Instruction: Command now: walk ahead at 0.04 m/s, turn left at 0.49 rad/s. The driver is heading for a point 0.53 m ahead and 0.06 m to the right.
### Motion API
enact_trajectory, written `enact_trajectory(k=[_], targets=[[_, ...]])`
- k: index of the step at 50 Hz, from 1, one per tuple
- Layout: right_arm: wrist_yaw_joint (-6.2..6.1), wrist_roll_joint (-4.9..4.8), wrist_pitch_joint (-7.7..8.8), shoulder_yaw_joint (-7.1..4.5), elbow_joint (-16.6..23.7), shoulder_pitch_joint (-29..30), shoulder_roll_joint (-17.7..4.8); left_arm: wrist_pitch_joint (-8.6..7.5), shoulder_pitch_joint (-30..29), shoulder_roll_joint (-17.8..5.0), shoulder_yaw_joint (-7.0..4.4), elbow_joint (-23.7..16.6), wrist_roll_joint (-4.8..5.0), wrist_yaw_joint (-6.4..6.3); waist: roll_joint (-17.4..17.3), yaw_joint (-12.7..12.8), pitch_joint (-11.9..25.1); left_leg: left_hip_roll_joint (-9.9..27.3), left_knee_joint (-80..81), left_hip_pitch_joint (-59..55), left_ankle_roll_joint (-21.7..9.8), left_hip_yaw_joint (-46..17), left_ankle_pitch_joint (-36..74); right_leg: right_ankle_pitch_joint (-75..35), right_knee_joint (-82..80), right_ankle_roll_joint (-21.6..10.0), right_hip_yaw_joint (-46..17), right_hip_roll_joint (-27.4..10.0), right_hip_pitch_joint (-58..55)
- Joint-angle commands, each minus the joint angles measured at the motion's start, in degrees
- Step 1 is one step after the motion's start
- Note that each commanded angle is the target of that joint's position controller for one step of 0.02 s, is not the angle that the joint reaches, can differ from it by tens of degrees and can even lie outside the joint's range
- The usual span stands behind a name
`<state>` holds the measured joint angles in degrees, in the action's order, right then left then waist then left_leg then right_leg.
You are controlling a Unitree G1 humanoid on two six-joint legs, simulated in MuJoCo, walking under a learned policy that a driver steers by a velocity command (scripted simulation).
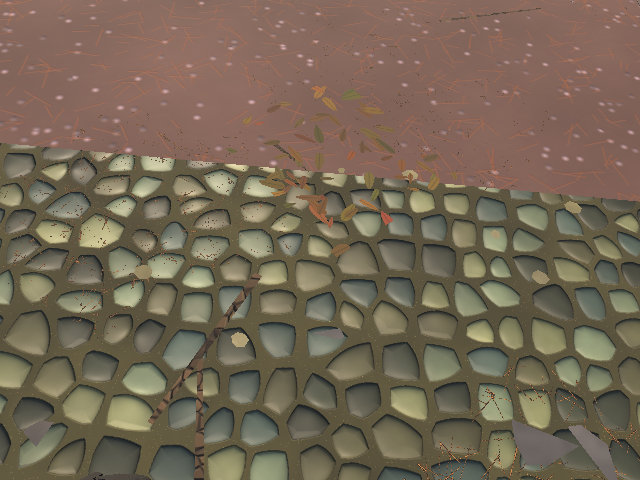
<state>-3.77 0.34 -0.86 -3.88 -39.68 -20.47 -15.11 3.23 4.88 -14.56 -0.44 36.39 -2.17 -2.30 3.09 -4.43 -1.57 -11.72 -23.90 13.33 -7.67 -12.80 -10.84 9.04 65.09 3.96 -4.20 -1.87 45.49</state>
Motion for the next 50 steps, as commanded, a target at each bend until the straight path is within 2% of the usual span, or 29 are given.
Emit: enact_trajectory(k=[1,5,10,12,14,15,16,17,18,19,20,21,22,23,25,28,31,32,33,34,35,36,40,43,50], targets=[[-0.21,0.13,0.41,-2.02,3.0,-4.5,-8.0,-0.57,-3.2,-4.8,-1.47,-4.7,-0.07,0.10,-8.2,0.1,6.5,17.9,0.0,-19.0,1.7,-14.3,38.2,1.4,-0.9,-0.1,-0.8,0.2,8.8],[-0.07,0.58,0.43,-1.36,3.0,-4.8,-6.8,-0.75,-4.0,-4.7,-1.46,-4.4,0.43,0.91,-8.9,-0.1,4.8,17.6,-1.2,-18.1,1.2,-13.8,42.9,4.1,-6.3,-1.0,0.4,0.6,3.7],[0.39,1.21,0.06,-1.11,2.5,-3.9,-7.8,-1.44,-3.9,-4.9,-1.29,-4.2,1.46,1.64,-9.0,-0.1,4.0,17.3,-3.1,-14.4,-0.2,-14.3,46.1,8.9,-16.4,-2.8,2.4,2.5,-7.5],[0.80,1.14,-0.03,-0.88,2.4,-1.8,-7.8,-1.83,-1.6,-5.1,-1.32,-3.6,1.90,1.40,-9.0,1.1,3.8,16.5,-3.9,-10.8,0.3,-14.1,46.6,9.2,-23.0,-3.7,2.8,3.2,-15.7],[1.02,0.16,0.28,-0.62,2.3,1.1,-8.0,-2.40,3.1,-4.9,-1.42,-2.4,1.98,0.66,-8.4,4.3,4.1,14.4,-5.7,-6.7,2.3,-14.2,43.1,3.5,-36.1,-4.7,2.9,3.8,-27.9],[1.16,-0.65,0.79,-0.23,2.2,2.5,-7.6,-3.04,6.4,-4.7,-1.46,-1.4,1.60,0.11,-7.1,6.5,5.2,12.8,-8.5,-4.0,3.8,-13.1,39.0,-5.6,-44.5,-5.6,1.7,2.5,-36.3],[1.48,-0.87,1.54,0.58,2.3,-0.7,-5.2,-3.61,8.2,-7.1,-1.76,-1.6,1.15,-0.67,0.1,5.7,10.2,11.2,-14.9,1.3,6.2,-9.2,18.1,-19.2,-43.1,-8.0,-7.0,-7.6,-47.9],[1.51,-0.07,1.53,0.81,1.1,-8.3,-2.8,-3.34,6.4,-9.9,-1.72,-3.3,2.02,-0.74,11.4,1.7,12.4,3.2,-25.2,8.3,8.1,-1.1,-25.7,-50.9,-38.2,-14.9,-19.9,-20.6,-53.8],[1.17,0.34,0.11,-0.36,-0.6,-8.3,-7.5,-3.07,9.6,-7.7,-1.43,-2.1,2.76,-0.22,10.3,4.0,15.2,3.3,-29.0,6.3,8.5,3.2,-30.2,-48.0,-40.8,-20.7,-25.1,-21.9,-46.6],[1.32,0.60,-0.62,-0.33,-1.3,-4.0,-7.3,-3.49,7.6,-4.6,-0.66,-1.9,2.34,0.18,4.9,3.5,9.4,5.5,-31.3,7.3,9.3,3.7,-26.4,-35.6,-43.5,-19.6,-21.9,-18.1,-41.9],[1.85,0.51,-1.01,-0.01,-1.2,-0.4,-6.1,-3.64,5.2,-2.6,-0.04,-2.1,1.96,0.30,3.1,3.4,6.5,6.5,-29.9,7.2,9.8,4.2,-23.3,-25.1,-45.5,-16.7,-17.6,-14.1,-38.6],[2.39,0.23,-1.51,0.31,-1.4,1.0,-4.9,-3.72,4.2,-2.6,0.15,-1.9,1.43,0.23,4.0,2.9,5.0,7.5,-28.3,6.1,10.4,4.6,-20.9,-19.5,-47.3,-14.7,-14.6,-11.6,-36.5],[2.88,0.08,-1.94,0.51,-2.0,0.8,-4.2,-3.77,3.8,-3.4,-0.08,-1.6,1.26,0.01,6.0,2.5,4.2,8.1,-26.6,4.6,10.8,6.1,-18.7,-15.8,-48.6,-13.7,-11.9,-9.4,-34.9],[3.10,-0.02,-2.11,0.70,-2.8,0.6,-3.8,-3.76,4.0,-3.8,-0.25,-1.3,1.06,0.02,6.3,2.4,4.0,8.1,-25.1,3.5,11.0,7.5,-17.5,-14.9,-48.8,-13.3,-10.1,-8.0,-34.2],[3.08,-0.02,-2.20,0.91,-3.6,1.3,-3.2,-3.89,5.8,-4.1,-0.51,-0.6,1.19,0.12,5.1,3.0,4.5,8.4,-20.5,2.4,10.9,9.1,-16.8,-13.7,-48.6,-13.4,-9.3,-7.5,-35.0],[2.77,0.17,-2.03,1.45,-4.5,3.2,-2.2,-3.83,7.7,-4.1,-0.83,0.6,1.00,0.32,5.5,4.0,3.9,9.1,-12.8,1.0,10.1,10.1,-14.8,-6.4,-48.7,-13.9,-9.5,-7.0,-34.6],[2.52,0.34,-1.29,1.90,-6.2,1.9,-1.4,-3.42,7.2,-4.2,-1.23,1.2,1.27,0.44,4.2,2.8,3.2,9.1,-0.9,-5.4,8.4,11.5,-4.1,3.1,-47.6,-12.6,-9.4,-5.7,-29.9],[2.34,0.76,-0.86,1.98,-6.3,2.6,-2.0,-3.39,8.1,-3.9,-1.24,1.6,1.40,0.47,2.7,3.0,2.7,10.4,1.9,-8.1,7.6,9.3,0.0,6.5,-47.7,-10.9,-9.7,-5.2,-27.1],[2.12,1.36,-0.31,1.93,-5.8,3.5,-3.4,-3.43,8.5,-3.4,-1.20,1.6,1.43,0.62,0.7,3.5,2.0,13.6,3.0,-9.2,6.6,4.9,1.1,9.9,-47.2,-9.3,-9.8,-4.8,-24.6],[1.99,1.21,0.17,1.58,-5.6,5.4,-5.5,-3.32,9.2,-2.7,-1.21,1.4,1.74,0.93,-3.3,5.5,0.0,15.6,2.8,-4.6,5.2,2.3,0.0,12.2,-47.4,-8.3,-7.1,-1.8,-25.0],[2.15,0.67,0.50,1.77,-6.4,6.0,-4.2,-3.07,8.9,-2.2,-1.14,2.0,1.79,1.14,-6.4,5.6,-1.3,15.4,4.0,1.4,4.5,2.4,-3.8,9.9,-47.1,-7.9,-4.8,-0.3,-29.9],[2.14,0.53,0.92,2.22,-6.8,6.4,-2.7,-3.06,9.0,-2.3,-1.23,2.7,1.59,1.12,-6.7,5.6,-1.2,14.9,5.0,2.8,4.8,2.7,-4.5,6.4,-45.8,-8.0,-4.6,-0.5,-32.9],[1.65,0.25,1.72,2.18,-8.7,4.7,-2.7,-3.79,11.1,-3.0,-1.69,5.2,1.42,0.91,-5.4,5.4,1.7,14.3,4.7,-1.5,5.2,4.1,2.2,-2.8,-44.4,-8.3,-4.4,-1.3,-35.3],[1.55,0.23,1.62,2.19,-9.9,4.4,-2.5,-3.73,11.2,-2.4,-1.56,6.7,1.55,0.71,-3.6,5.2,1.1,14.6,5.0,-2.4,4.9,4.1,2.6,-2.7,-44.9,-7.8,-3.9,-1.1,-34.7],[1.34,0.17,1.55,2.20,-13.1,4.0,-2.4,-3.46,12.5,-2.6,-1.49,10.7,1.60,0.27,-2.7,5.1,0.4,14.9,6.1,-3.4,4.5,4.2,4.1,-4.5,-45.3,-7.2,-3.8,-1.3,-35.2]])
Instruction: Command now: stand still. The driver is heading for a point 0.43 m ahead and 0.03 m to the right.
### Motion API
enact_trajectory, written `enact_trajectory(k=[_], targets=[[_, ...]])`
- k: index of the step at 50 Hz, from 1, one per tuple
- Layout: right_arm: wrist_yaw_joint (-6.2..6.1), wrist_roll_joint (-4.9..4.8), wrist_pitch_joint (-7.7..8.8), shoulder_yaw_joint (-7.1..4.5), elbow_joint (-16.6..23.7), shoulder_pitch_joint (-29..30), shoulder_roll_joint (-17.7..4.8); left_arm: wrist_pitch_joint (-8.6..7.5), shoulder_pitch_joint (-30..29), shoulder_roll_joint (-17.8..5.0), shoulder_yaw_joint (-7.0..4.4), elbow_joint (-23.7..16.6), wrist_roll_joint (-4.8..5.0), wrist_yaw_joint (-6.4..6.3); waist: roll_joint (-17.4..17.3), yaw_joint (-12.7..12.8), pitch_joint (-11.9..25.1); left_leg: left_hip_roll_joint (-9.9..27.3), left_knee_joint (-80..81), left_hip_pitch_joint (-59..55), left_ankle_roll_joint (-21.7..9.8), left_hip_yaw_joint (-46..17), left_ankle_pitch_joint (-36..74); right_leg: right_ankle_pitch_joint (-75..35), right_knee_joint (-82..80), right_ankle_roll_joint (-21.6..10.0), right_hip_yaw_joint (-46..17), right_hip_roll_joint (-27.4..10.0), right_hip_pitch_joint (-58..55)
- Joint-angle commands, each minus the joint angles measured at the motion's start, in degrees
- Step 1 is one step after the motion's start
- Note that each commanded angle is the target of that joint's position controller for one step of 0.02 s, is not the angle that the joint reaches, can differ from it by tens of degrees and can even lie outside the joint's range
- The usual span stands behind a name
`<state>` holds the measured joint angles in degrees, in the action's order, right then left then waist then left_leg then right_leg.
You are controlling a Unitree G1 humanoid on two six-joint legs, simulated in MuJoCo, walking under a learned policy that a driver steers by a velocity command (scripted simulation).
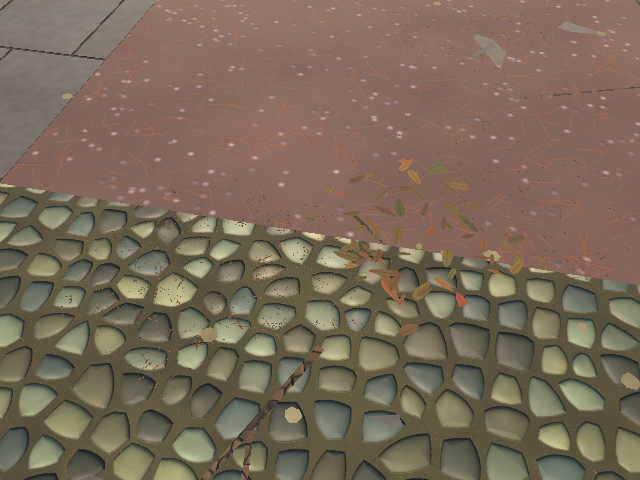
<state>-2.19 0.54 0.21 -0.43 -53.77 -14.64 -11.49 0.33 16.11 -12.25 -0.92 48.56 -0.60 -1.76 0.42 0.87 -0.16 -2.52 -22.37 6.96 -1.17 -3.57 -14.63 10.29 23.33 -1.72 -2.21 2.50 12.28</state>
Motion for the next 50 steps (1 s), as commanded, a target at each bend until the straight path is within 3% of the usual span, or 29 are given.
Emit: enact_trajectory(k=[1,4,5,7,8,10,12,14,16,18,19,20,21,22,23,24,26,31,35,38,40,41,42,43,44,45,46,47,50], targets=[[-0.26,-0.05,0.48,-1.23,0.5,-1.9,-5.9,-0.55,1.4,-5.0,-0.99,-0.8,0.03,-0.33,-0.1,-0.2,-1.1,5.8,4.7,2.8,-2.0,-5.0,8.1,-6.0,-3.6,-1.5,-5.8,-5.7,-2.1],[-0.33,-0.11,0.47,-1.14,-1.0,-2.0,-5.7,-0.47,1.9,-4.9,-0.87,1.0,0.04,-0.49,-0.2,-0.2,-1.3,5.9,5.1,2.5,-2.1,-4.9,8.7,-6.5,-3.7,-1.4,-5.8,-5.8,-2.4],[-0.32,-0.02,0.44,-1.04,-1.7,-2.9,-5.4,-0.38,2.4,-4.6,-0.77,1.8,-0.05,-0.46,-0.5,-0.3,-0.2,5.5,6.0,2.1,-2.4,-4.9,3.0,-1.1,-3.9,-1.5,-5.5,-5.2,-2.9],[-0.23,0.11,-0.07,-2.10,-2.5,-4.5,-7.8,0.03,1.8,-6.0,-1.41,2.1,-0.52,-0.17,-3.1,-1.2,-2.6,5.4,6.9,3.4,-5.1,-7.4,-16.2,15.1,0.6,-2.5,-3.3,-1.9,2.3],[-0.10,0.10,-0.34,-2.59,-2.6,-5.9,-8.9,0.17,0.2,-6.1,-1.53,1.5,-0.89,0.18,-4.9,-2.3,-5.0,7.7,9.3,3.5,-7.2,-11.5,-25.8,20.4,4.2,-2.8,-2.2,-0.6,8.1],[0.17,0.02,-0.12,-3.60,-3.2,-8.0,-10.7,-0.45,-2.7,-3.7,-0.93,-0.2,-1.39,0.95,-9.8,-3.5,-9.7,16.0,16.0,2.7,-12.2,-21.6,-33.8,15.7,14.0,-2.5,3.7,-0.2,15.7],[0.52,0.57,0.94,-3.72,-3.0,-7.9,-9.6,-1.60,-4.2,-4.7,-1.28,-1.1,-1.35,1.35,-7.7,-3.7,-10.1,19.3,17.6,0.4,-14.3,-24.3,-26.2,14.7,19.9,-2.6,2.4,-3.4,20.0],[0.83,0.63,2.17,-4.07,-3.0,-7.3,-9.9,-2.75,-4.0,-5.5,-1.68,-1.9,-0.97,2.10,-7.0,-2.6,-8.8,18.3,16.0,-2.3,-13.8,-20.3,-17.8,15.0,18.1,-3.0,2.2,-4.9,19.9],[1.18,0.21,2.92,-4.11,-2.7,-5.4,-9.5,-3.55,-2.4,-4.8,-1.85,-1.6,-0.54,2.57,-7.2,-0.8,-7.2,14.9,13.7,0.9,-11.4,-13.9,-10.7,10.9,11.4,-3.1,4.5,-3.4,10.9],[1.43,-0.37,3.06,-4.18,-2.0,-2.6,-9.5,-3.78,7.5,-4.1,-2.36,2.1,-0.24,2.38,-4.7,4.1,-5.1,10.4,6.4,12.3,-8.7,-7.8,-6.1,4.5,1.6,-3.0,7.5,0.6,-9.7],[1.59,0.05,3.54,-3.59,-1.3,-2.1,-7.9,-4.14,14.1,-6.9,-3.45,4.1,-0.62,1.75,1.4,6.8,-2.3,6.9,-4.1,18.9,-6.8,-3.5,-2.3,8.2,-1.9,-3.6,0.7,-3.2,-20.3],[2.04,-0.27,3.92,-2.02,1.3,-1.6,-2.7,-4.38,20.5,-13.2,-4.89,4.5,-1.11,1.15,16.6,8.4,1.7,-0.5,-23.7,27.4,-3.5,4.9,-9.0,26.1,-13.7,-7.8,-23.9,-19.0,-26.1],[2.22,0.88,3.73,-3.01,2.1,-1.1,-6.4,-3.75,20.7,-12.4,-4.66,5.8,-0.90,1.35,14.6,6.2,-1.5,-0.8,-35.0,32.1,-3.9,2.9,-15.5,30.6,-17.8,-12.1,-37.2,-24.4,-19.9],[2.71,1.30,3.61,-3.17,2.3,-0.2,-6.9,-3.68,13.5,-9.6,-3.82,3.9,-1.06,1.51,5.9,2.3,-6.6,3.5,-40.3,33.7,-4.8,0.7,-11.1,30.9,-16.9,-12.5,-31.9,-23.3,-13.9],[3.38,0.88,4.02,-2.90,2.0,-0.1,-5.9,-4.19,9.1,-7.9,-3.33,2.3,-0.87,1.79,1.9,0.8,-7.7,5.4,-40.2,32.6,-5.0,0.0,-5.8,25.3,-17.2,-11.3,-26.1,-20.6,-10.2],[3.80,0.59,4.27,-2.81,1.8,-0.6,-5.2,-4.69,7.4,-7.4,-2.99,1.9,-0.81,1.78,1.4,-0.4,-7.1,6.5,-39.0,31.3,-4.6,0.6,-2.3,18.7,-17.9,-9.9,-20.7,-18.1,-9.5],[4.21,1.31,3.76,-2.78,1.4,-0.6,-5.1,-5.73,9.0,-5.5,-2.16,3.1,-0.63,1.49,2.8,-0.6,-5.2,6.8,-38.4,30.8,-3.4,2.9,1.5,5.7,-17.9,-8.6,-13.3,-14.9,-11.4],[4.49,1.42,2.69,-2.31,5.8,9.1,-4.0,-6.45,15.2,-5.0,-1.60,6.4,-0.01,1.33,3.2,0.9,-6.2,6.5,-33.2,37.0,-0.7,7.2,5.8,-17.0,-17.0,-9.1,-5.6,-13.2,-14.8],[4.81,0.77,2.65,-1.10,9.1,17.0,-1.9,-6.62,15.3,-4.2,-1.10,7.9,-0.26,1.22,4.0,1.7,-8.6,4.0,-17.1,29.8,-0.7,10.6,11.9,-30.2,-16.3,-8.1,-0.4,-10.9,-10.9],[3.73,0.65,3.12,-1.22,8.3,13.3,-2.9,-6.78,14.9,-4.9,-0.95,9.4,-0.14,0.71,5.2,-0.2,-6.1,0.5,-11.3,18.4,-3.3,11.6,15.0,-50.9,-10.2,-5.6,1.2,-11.5,-11.4],[2.51,0.94,3.75,-2.36,4.3,1.9,-5.6,-6.67,11.9,-6.1,-1.17,9.3,-0.02,0.08,6.2,-4.7,-0.3,-2.0,-9.4,8.3,-5.3,10.0,14.6,-58.1,1.3,-3.9,0.9,-11.1,-13.7],[1.94,1.41,4.44,-2.92,1.9,-5.3,-6.6,-6.39,10.2,-6.8,-1.35,9.2,0.56,0.04,5.2,-8.3,2.8,-1.0,-3.4,0.5,-6.4,9.0,20.8,-52.9,10.7,-3.1,1.7,-9.8,-12.4],[1.32,2.58,4.99,-3.68,0.1,-10.9,-9.5,-6.28,10.4,-6.2,-1.15,8.5,1.20,0.09,2.4,-9.6,6.9,5.7,-4.0,-10.6,-7.5,4.1,33.4,-35.6,22.7,-2.3,2.5,-7.1,-4.9],[1.49,3.60,5.05,-4.48,-0.3,-14.1,-14.0,-5.64,18.5,0.2,-0.17,8.6,2.36,-0.24,-11.0,-5.7,15.4,24.9,-11.1,-25.5,-15.7,-13.6,69.9,18.7,45.8,-0.9,5.8,1.5,8.4],[2.18,0.24,4.67,-4.34,0.3,-13.8,-12.6,-4.56,23.5,-2.1,-1.12,10.7,3.18,-0.77,-7.6,-4.4,23.8,28.8,-7.3,-26.6,-22.1,-24.1,73.7,24.7,55.8,-0.6,-2.6,3.7,11.4],[2.11,-1.12,4.23,-3.85,2.2,-5.5,-9.9,-3.93,18.7,-3.7,-1.49,10.1,1.47,-0.68,-3.0,-2.4,16.7,25.7,-2.4,-16.5,-21.1,-18.6,59.6,18.9,55.1,-0.3,-3.5,0.3,12.3],[1.92,-1.00,4.11,-2.60,3.0,-0.1,-5.7,-3.81,13.2,-3.4,-1.43,8.8,-0.01,-0.23,-2.3,-1.6,8.6,22.4,1.6,-8.1,-19.0,-14.2,49.3,16.0,51.9,-0.2,-2.3,-1.4,13.8],[1.59,-0.63,4.23,-1.82,2.5,1.0,-3.5,-3.46,10.5,-3.3,-1.71,8.4,-0.64,0.16,-1.1,-0.6,4.5,19.9,4.2,-2.1,-16.8,-10.3,45.9,14.3,48.2,0.0,-2.2,-2.9,12.7],[1.09,0.05,4.55,-0.85,0.4,0.1,-2.5,-0.92,12.7,0.3,-1.16,9.8,-1.40,0.98,-1.9,2.5,3.1,15.4,7.6,9.6,-13.2,-2.4,41.8,12.5,38.0,0.9,-0.4,-3.4,1.9]])
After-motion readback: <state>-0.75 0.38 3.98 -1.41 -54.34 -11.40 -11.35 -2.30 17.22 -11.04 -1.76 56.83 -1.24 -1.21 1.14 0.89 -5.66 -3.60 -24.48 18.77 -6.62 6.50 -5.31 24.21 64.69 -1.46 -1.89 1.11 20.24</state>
